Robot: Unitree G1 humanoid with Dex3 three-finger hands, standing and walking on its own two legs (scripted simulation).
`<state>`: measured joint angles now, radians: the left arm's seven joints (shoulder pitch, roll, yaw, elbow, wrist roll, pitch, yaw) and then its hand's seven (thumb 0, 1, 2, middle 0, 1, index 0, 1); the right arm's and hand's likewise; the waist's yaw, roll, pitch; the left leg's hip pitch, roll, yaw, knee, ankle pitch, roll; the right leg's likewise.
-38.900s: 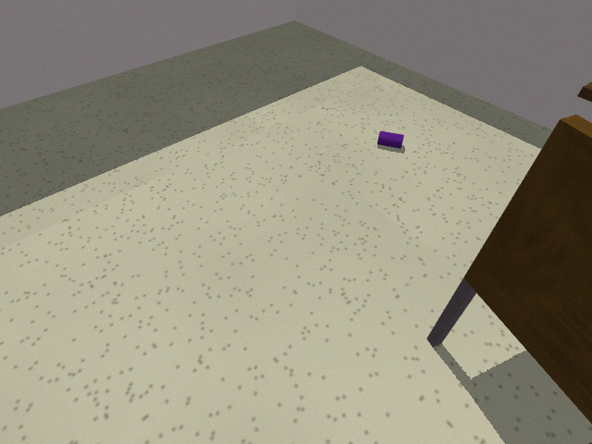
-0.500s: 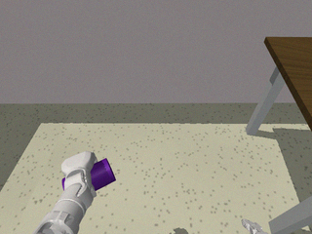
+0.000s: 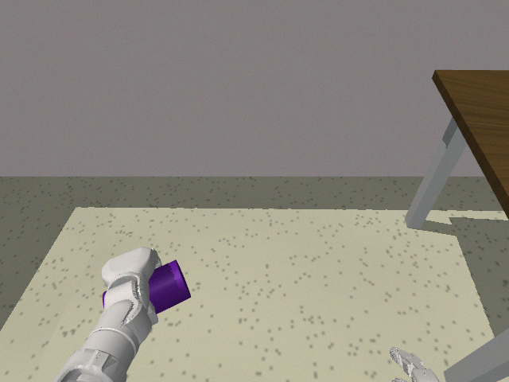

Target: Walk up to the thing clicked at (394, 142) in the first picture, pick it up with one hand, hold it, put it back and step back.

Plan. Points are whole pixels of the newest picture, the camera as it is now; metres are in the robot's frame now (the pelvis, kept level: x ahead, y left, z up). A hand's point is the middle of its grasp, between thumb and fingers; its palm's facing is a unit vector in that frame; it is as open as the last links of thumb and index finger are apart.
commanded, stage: hold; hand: left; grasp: from above
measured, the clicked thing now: (148, 294) +0.31 +0.22 -0.07
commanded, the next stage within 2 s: crouch in 0.86 s
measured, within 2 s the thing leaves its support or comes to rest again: neither
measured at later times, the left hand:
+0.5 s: hand (136, 297) +0.29 +0.23 -0.03, palm faces -0.42 -0.18 -0.89, open 10.5 cm
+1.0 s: hand (139, 292) +0.30 +0.22 -0.03, palm faces -0.40 -0.18 -0.90, open 10.6 cm
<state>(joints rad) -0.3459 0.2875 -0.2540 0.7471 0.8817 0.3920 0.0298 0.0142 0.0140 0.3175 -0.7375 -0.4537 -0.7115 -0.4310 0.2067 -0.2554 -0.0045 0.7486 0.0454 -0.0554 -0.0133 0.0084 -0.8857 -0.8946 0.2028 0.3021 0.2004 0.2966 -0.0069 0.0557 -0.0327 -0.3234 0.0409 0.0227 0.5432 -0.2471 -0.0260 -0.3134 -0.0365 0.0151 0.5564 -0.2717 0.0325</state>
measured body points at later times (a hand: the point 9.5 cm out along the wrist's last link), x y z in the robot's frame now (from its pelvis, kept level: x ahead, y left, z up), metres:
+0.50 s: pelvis +0.00 +0.00 +0.00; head +0.00 -0.02 +0.45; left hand +0.31 +0.23 +0.02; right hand +0.15 -0.24 -0.11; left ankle +0.02 +0.14 -0.73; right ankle +0.01 -0.14 -0.73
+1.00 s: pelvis +0.00 +0.00 +0.00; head +0.00 -0.02 +0.45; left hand +0.32 +0.23 +0.02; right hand +0.15 -0.25 -0.11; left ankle +0.02 +0.14 -0.73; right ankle +0.01 -0.14 -0.73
